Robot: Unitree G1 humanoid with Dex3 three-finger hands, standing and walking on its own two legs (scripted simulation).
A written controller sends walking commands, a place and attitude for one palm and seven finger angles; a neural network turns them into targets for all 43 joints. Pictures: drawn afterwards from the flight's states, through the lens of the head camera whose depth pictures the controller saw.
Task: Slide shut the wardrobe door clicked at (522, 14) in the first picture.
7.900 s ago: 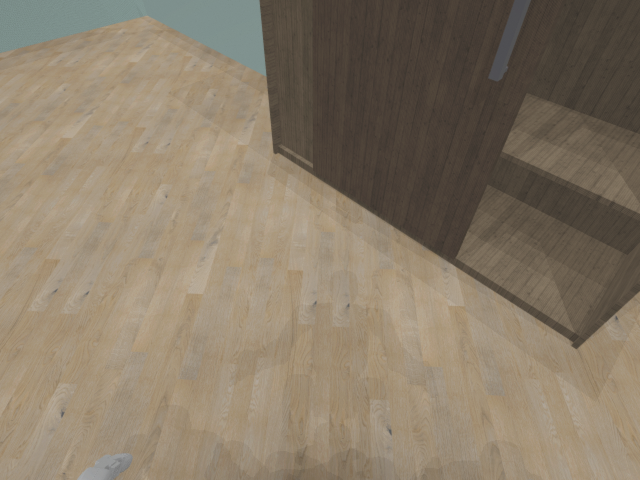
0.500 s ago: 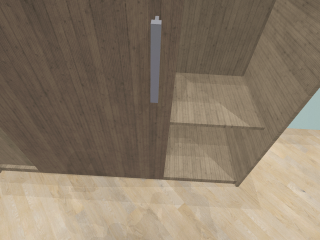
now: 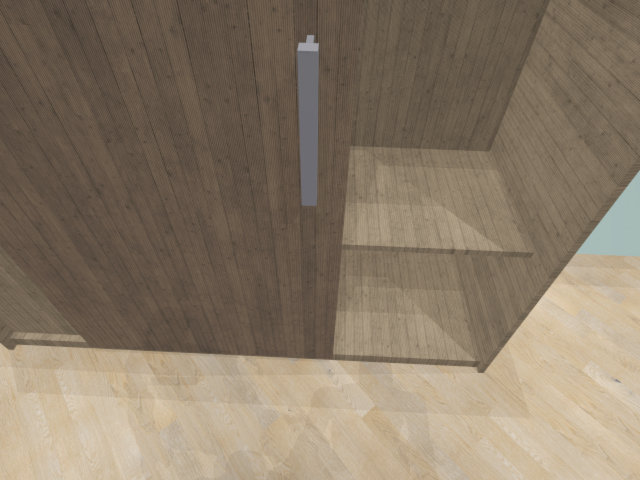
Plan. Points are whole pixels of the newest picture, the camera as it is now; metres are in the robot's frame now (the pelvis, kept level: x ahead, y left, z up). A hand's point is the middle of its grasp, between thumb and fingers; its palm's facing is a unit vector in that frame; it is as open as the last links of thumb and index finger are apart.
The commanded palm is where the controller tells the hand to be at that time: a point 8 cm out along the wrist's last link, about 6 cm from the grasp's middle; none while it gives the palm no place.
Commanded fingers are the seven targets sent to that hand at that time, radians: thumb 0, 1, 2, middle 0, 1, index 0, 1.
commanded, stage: look again from close up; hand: left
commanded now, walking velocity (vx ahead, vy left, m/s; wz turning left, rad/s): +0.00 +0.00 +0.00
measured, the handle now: (309, 128) +0.59 +0.06 +0.15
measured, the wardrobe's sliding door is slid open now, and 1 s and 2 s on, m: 0.49 0.49 0.49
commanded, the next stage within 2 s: shuffle to correct the standing spot in 1.02 s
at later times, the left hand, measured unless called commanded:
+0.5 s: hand out of the picture -0.01 +0.13 -0.18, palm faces +0.04 -0.99 -0.17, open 7.4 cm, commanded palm none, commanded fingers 0.00 0.90 0.90 -0.20 -0.30 -0.20 -0.30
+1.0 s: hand out of the picture -0.01 +0.13 -0.18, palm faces +0.05 -0.99 -0.16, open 7.4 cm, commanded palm none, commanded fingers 0.00 0.90 0.90 -0.20 -0.30 -0.20 -0.30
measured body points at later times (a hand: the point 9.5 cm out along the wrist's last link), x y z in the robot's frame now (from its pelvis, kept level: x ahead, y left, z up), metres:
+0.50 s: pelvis +0.00 -0.02 +0.00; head +0.01 -0.02 +0.45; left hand -0.01 +0.19 -0.16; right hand -0.02 -0.23 -0.16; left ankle +0.04 +0.08 -0.74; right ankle +0.01 -0.14 -0.74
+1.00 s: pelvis +0.01 -0.02 +0.00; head +0.01 -0.02 +0.45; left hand -0.01 +0.19 -0.16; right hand +0.00 -0.23 -0.16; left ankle +0.04 +0.08 -0.74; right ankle +0.01 -0.14 -0.74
